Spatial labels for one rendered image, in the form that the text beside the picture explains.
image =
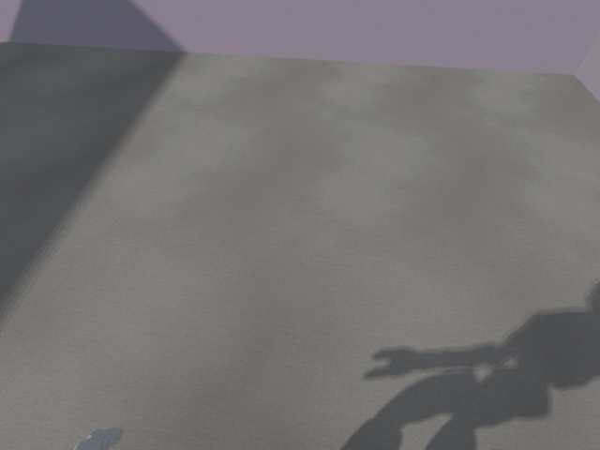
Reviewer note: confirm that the left robot hand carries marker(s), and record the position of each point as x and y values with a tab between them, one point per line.
101	439

